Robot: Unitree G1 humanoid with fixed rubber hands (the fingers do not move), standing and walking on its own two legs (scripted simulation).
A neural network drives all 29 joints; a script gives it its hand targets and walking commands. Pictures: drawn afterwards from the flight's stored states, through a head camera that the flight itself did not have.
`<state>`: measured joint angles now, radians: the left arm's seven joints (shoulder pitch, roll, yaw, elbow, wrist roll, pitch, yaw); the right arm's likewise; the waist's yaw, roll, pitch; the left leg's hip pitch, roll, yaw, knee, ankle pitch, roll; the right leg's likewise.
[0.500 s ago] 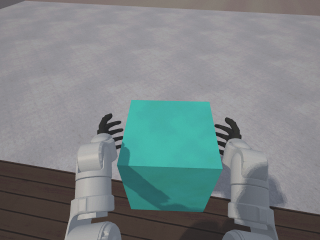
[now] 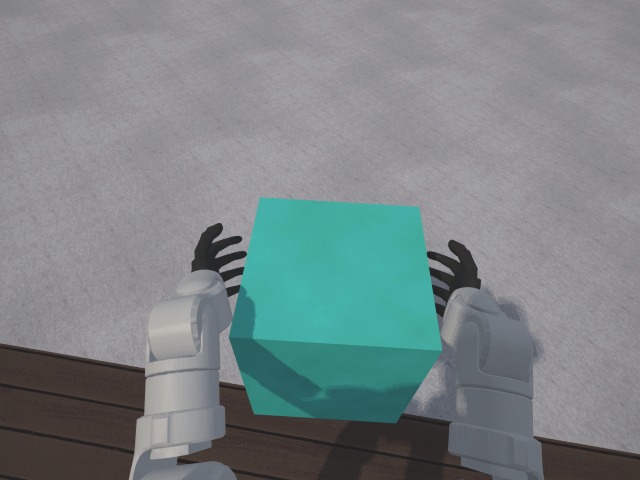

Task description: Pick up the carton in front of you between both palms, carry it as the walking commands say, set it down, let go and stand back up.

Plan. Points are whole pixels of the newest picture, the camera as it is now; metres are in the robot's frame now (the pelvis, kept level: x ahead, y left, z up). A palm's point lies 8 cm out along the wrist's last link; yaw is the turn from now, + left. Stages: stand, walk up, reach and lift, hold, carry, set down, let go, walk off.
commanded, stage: carry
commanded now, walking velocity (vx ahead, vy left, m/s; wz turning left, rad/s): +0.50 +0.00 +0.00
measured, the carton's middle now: (331, 316) +0.34 +0.00 -0.01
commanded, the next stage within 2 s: none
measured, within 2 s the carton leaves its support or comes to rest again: neither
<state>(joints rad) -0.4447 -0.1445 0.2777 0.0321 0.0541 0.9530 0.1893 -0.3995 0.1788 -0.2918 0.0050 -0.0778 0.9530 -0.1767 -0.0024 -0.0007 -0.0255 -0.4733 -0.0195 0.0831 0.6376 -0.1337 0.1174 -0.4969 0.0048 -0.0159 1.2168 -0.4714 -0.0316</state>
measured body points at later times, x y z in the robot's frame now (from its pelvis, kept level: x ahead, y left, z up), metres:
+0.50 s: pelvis +0.29 -0.03 -0.04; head +0.29 -0.03 +0.41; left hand +0.63 +0.14 +0.05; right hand +0.64 -0.17 +0.06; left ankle +0.15 +0.07 -0.65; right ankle +0.35 -0.08 -0.76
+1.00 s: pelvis +0.59 +0.02 -0.06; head +0.62 +0.03 +0.39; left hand +0.94 +0.18 +0.03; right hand +0.94 -0.13 +0.03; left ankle +0.69 +0.08 -0.78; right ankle +0.43 -0.08 -0.68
